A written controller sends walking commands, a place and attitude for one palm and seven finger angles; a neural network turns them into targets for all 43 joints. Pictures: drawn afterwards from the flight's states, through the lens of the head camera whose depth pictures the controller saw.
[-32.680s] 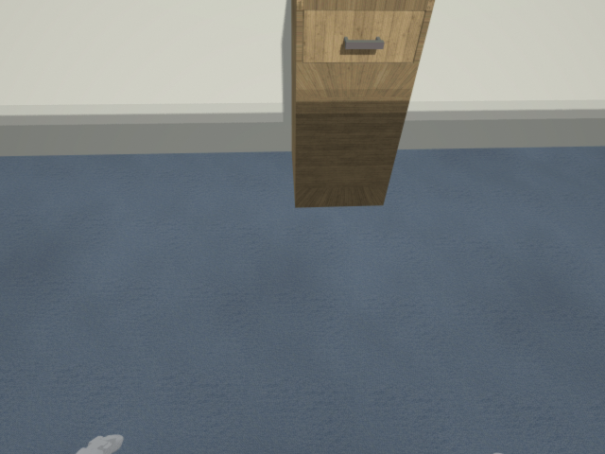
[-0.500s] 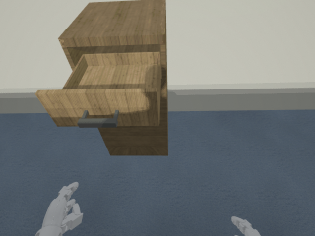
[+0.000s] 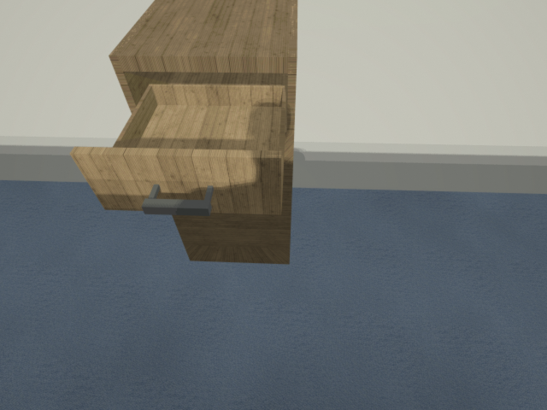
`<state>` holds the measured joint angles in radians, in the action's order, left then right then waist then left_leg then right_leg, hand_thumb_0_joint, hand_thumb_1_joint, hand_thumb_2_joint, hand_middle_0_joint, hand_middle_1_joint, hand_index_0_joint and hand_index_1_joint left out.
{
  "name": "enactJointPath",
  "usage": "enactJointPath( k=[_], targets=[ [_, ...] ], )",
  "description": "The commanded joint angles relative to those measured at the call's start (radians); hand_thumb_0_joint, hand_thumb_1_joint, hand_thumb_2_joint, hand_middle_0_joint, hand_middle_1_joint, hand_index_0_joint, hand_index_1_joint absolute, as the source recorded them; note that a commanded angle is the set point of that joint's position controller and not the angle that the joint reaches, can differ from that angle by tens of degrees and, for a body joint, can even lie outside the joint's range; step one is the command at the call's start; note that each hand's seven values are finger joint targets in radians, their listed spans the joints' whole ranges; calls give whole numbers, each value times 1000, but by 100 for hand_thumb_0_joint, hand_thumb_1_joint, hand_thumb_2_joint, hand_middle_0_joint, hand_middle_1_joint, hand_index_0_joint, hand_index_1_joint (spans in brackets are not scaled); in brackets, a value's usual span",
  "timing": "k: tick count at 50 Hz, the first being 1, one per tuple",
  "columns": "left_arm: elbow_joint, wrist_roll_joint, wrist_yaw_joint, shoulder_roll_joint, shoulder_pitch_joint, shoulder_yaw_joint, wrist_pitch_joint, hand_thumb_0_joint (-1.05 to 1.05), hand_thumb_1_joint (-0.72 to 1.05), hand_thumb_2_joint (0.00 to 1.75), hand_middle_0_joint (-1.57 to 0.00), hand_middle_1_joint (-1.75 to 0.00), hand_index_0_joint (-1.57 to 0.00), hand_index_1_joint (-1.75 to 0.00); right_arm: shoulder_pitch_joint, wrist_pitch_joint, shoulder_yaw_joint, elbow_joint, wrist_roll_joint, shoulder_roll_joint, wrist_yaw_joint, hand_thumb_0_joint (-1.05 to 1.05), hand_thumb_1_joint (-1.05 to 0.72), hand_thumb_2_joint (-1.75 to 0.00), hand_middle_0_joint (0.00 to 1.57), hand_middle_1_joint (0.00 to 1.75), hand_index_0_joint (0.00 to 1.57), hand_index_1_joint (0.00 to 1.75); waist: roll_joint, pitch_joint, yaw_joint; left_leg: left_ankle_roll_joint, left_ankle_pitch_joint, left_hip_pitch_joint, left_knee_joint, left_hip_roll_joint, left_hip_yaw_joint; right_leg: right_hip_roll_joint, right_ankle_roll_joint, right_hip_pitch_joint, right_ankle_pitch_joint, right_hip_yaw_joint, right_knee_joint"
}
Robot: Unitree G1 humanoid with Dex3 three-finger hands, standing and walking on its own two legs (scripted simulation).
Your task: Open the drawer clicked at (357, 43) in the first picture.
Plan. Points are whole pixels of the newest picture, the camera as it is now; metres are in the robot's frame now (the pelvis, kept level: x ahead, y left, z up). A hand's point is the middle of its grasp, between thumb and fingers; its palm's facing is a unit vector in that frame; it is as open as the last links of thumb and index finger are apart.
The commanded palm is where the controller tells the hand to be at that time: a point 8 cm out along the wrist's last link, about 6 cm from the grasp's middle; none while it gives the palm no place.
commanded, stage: let the arm hang, fingers relaxed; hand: left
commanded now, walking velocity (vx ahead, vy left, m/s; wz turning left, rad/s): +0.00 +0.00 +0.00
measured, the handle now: (179, 198) +0.47 +0.22 +0.01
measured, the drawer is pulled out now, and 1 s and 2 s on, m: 0.30 0.30 0.30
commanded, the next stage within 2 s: look to check the result in 0.44 s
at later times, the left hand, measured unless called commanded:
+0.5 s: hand out of the picture -0.02 +0.14 -0.18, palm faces +0.04 -0.98 -0.17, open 7.4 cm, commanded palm none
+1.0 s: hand out of the picture +0.00 +0.14 -0.17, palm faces +0.05 -0.98 -0.18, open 7.4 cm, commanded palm none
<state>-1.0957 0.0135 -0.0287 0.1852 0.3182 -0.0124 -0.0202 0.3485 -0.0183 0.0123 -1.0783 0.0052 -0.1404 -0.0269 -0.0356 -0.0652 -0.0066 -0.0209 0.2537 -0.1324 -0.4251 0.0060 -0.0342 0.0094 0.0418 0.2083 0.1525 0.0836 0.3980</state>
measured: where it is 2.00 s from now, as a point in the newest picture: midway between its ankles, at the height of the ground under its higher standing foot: outside the picture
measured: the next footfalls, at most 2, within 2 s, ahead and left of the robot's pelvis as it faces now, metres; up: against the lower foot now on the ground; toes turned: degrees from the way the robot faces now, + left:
none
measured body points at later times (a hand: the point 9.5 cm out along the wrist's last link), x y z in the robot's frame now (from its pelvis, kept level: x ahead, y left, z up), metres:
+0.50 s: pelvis +0.00 -0.01 +0.00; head +0.01 -0.02 +0.45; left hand -0.02 +0.20 -0.16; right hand -0.04 -0.21 -0.17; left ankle -0.01 +0.11 -0.74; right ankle +0.04 -0.09 -0.74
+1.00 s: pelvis +0.01 -0.02 +0.00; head +0.03 -0.03 +0.45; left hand +0.00 +0.19 -0.16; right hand -0.02 -0.21 -0.17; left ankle -0.01 +0.11 -0.74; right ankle +0.04 -0.09 -0.74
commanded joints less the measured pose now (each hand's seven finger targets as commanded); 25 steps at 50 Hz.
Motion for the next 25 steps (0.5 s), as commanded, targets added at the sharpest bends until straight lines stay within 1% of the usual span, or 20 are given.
enactJointPath(
  k=[1, 2, 5, 6, 7, 8, 11, 12, 14, 16, 17, 19, 20, 21, 22, 24, 25],
  targets=[
    [11, -3, -6, 74, 46, -14, 21, 0, 90, 90, -20, -30, -20, -30, 79, 19, -20, 2, -2, -82, -12, 0, -90, -90, 20, 30, 20, 30, 37, -32, 3, -32, -10, -85, 126, -108, 101, -98, 15, -20, 66, -126, -84],
    [7, -3, -6, 70, 46, -11, 20, 0, 90, 90, -20, -30, -20, -30, 84, 18, -19, -5, 0, -78, -12, 0, -90, -90, 20, 30, 20, 30, 39, -46, 5, -32, 7, -94, 130, -109, 100, -99, 12, -16, 73, -124, -85],
    [-5, -2, -8, 62, 55, -12, 22, 0, 90, 90, -20, -30, -20, -30, 89, 20, -18, -19, -1, -64, -13, 0, -90, -90, 20, 30, 20, 30, 56, -48, 4, -31, -5, -92, 126, -103, 92, -102, 12, -15, 66, -127, -85],
    [-7, -1, -11, 57, 62, -12, 22, 0, 90, 90, -20, -30, -20, -30, 85, 18, -19, -19, -2, -62, -13, 0, -90, -90, 20, 30, 20, 30, 47, -62, 4, -31, 10, -88, 124, -103, 90, -98, 11, 11, 91, -128, -89],
    [-7, 0, -11, 58, 58, -14, 21, 0, 90, 90, -20, -30, -20, -30, 96, 18, -18, -23, 0, -53, -13, 0, -90, -90, 20, 30, 20, 30, 43, -68, 6, -32, 28, -104, 127, -102, 90, -99, 11, 8, 104, -131, -92],
    [-8, 0, -11, 54, 60, -15, 22, 0, 90, 90, -20, -30, -20, -30, 96, 18, -18, -28, 1, -50, -13, 0, -90, -90, 20, 30, 20, 30, 49, -68, 6, -32, 15, -105, 125, -100, 88, -100, 12, 3, 92, -132, -90],
    [-14, 1, -13, 45, 70, -15, 24, 0, 90, 90, -20, -30, -20, -30, 96, 18, -20, -31, -1, -40, -14, 0, -90, -90, 20, 30, 20, 30, 21, -72, 5, -29, 27, -96, 120, -97, 80, -97, 12, 24, 109, -133, -95],
    [-15, 1, -12, 43, 67, -16, 24, 0, 90, 90, -20, -30, -20, -30, 101, 18, -19, -32, 2, -34, -14, 0, -90, -90, 20, 30, 20, 30, 26, -71, 7, -30, 29, -104, 121, -96, 83, -99, 12, 17, 108, -133, -94],
    [-15, 1, -12, 37, 67, -18, 23, 0, 90, 90, -20, -30, -20, -30, 105, 19, -19, -33, 3, -30, -15, 0, -90, -90, 20, 30, 20, 30, 17, -78, 6, -30, 38, -118, 125, -94, 84, -99, 13, 18, 112, -137, -92],
    [-14, 2, -13, 34, 74, -19, 25, 0, 90, 90, -20, -30, -20, -30, 106, 17, -22, -32, 1, -26, -15, 0, -90, -90, 20, 30, 20, 30, 31, -76, 5, -29, 37, -109, 113, -91, 78, -98, 13, 26, 130, -138, -101],
    [-15, 2, -12, 32, 70, -20, 24, 0, 90, 90, -20, -30, -20, -30, 110, 17, -23, -33, 4, -24, -16, 0, -90, -90, 20, 30, 20, 30, 18, -71, 7, -29, 43, -112, 111, -89, 76, -102, 13, 24, 138, -140, -103],
    [-15, 0, -11, 30, 68, -22, 26, 0, 90, 90, -20, -30, -20, -30, 116, 19, -22, -34, 5, -20, -17, 0, -90, -90, 20, 30, 20, 30, 9, -62, 7, -28, 21, -114, 110, -89, 77, -103, 16, 10, 113, -139, -97],
    [-16, 0, -11, 30, 70, -22, 27, 0, 90, 90, -20, -30, -20, -30, 114, 20, -22, -35, 4, -21, -18, 0, -90, -90, 20, 30, 20, 30, 17, -51, 6, -27, 13, -106, 107, -89, 75, -104, 16, 4, 108, -140, -96],
    [-16, 1, -13, 24, 74, -22, 28, 0, 90, 90, -20, -30, -20, -30, 114, 19, -23, -32, 2, -20, -18, 0, -90, -90, 20, 30, 20, 30, 11, -58, 7, -27, 12, -102, 104, -92, 76, -101, 17, 16, 111, -138, -99],
    [-16, 0, -12, 24, 70, -22, 28, 0, 90, 90, -20, -30, -20, -30, 121, 20, -23, -33, 4, -18, -19, 0, -90, -90, 20, 30, 20, 30, 16, -48, 9, -27, 1, -102, 105, -95, 77, -103, 18, 3, 95, -135, -95],
    [-16, -1, -12, 22, 70, -22, 29, 0, 90, 90, -20, -30, -20, -30, 124, 23, -21, -35, 4, -20, -21, 0, -90, -90, 20, 30, 20, 30, 5, -36, 8, -26, -29, -101, 103, -96, 79, -104, 20, -19, 54, -134, -86],
    [-20, -2, -12, 22, 75, -23, 30, 0, 90, 90, -20, -30, -20, -30, 119, 24, -22, -37, 3, -19, -21, 0, -90, -90, 20, 30, 20, 30, 12, -25, 5, -26, -41, -93, 100, -96, 76, -107, 22, -28, 42, -131, -86]
  ],
)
